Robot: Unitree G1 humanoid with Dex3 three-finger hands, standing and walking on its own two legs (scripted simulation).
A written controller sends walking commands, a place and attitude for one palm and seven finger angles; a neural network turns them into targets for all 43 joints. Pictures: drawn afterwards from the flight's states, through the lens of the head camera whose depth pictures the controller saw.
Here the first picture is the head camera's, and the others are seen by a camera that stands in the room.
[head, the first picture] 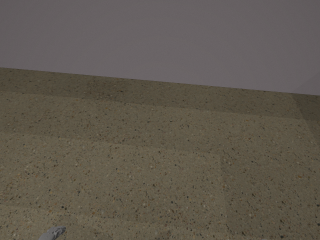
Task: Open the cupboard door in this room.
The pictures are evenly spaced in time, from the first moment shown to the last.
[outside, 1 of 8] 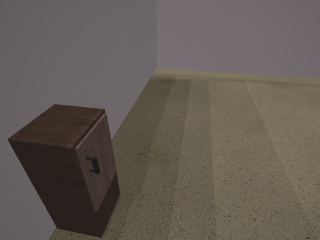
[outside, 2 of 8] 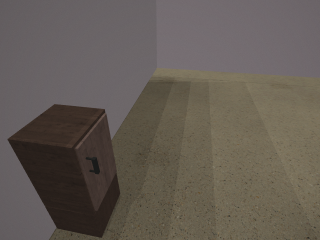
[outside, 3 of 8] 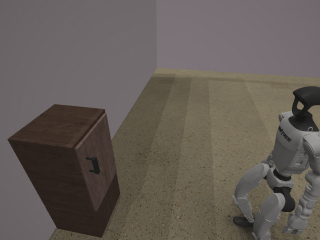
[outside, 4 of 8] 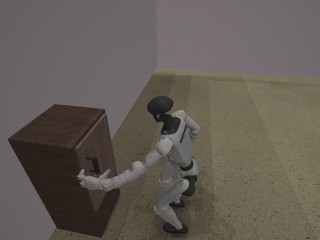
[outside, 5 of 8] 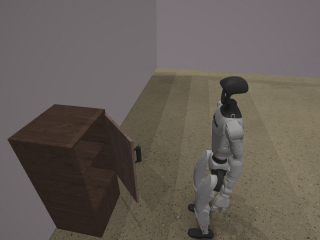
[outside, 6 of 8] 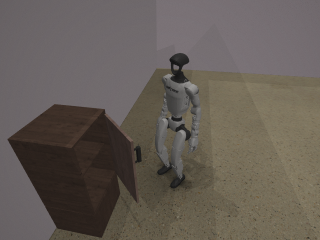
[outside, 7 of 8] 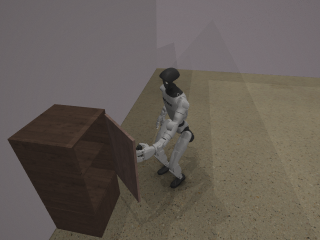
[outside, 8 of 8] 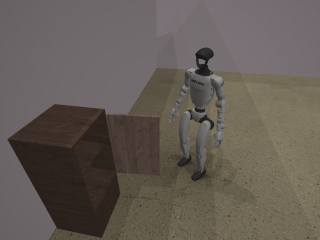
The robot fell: no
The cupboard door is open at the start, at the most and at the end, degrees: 0 98 96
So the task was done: yes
